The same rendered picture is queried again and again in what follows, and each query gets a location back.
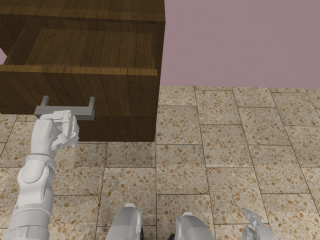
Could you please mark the cabinet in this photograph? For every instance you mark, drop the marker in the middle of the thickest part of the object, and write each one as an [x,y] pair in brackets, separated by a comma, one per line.
[15,13]

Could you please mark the robot right hand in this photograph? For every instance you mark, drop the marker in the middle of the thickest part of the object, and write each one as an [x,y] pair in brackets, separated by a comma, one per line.
[261,232]

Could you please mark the right robot thigh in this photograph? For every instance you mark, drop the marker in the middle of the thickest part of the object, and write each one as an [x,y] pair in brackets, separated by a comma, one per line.
[190,227]

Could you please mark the left robot thigh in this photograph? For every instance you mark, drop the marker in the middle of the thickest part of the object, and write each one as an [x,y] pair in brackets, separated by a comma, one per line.
[126,224]

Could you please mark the handle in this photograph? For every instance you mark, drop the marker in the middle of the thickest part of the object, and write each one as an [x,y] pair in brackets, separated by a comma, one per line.
[85,113]

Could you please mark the drawer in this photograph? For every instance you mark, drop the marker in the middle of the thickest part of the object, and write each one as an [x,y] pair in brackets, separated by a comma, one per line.
[71,61]

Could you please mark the left robot forearm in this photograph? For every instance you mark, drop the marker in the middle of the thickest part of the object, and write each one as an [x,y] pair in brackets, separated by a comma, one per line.
[33,208]

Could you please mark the robot thigh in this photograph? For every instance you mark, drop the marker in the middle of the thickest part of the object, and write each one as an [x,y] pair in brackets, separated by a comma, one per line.
[126,224]
[190,227]

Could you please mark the robot left hand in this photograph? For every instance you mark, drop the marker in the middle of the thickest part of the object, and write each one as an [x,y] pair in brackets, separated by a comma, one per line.
[59,124]

